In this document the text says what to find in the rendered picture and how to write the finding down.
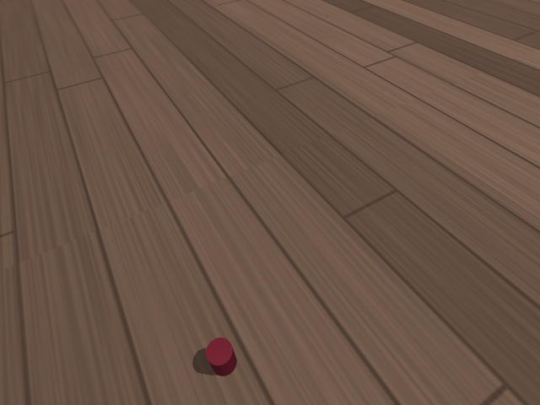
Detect can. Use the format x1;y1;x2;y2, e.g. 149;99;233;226
206;337;237;376

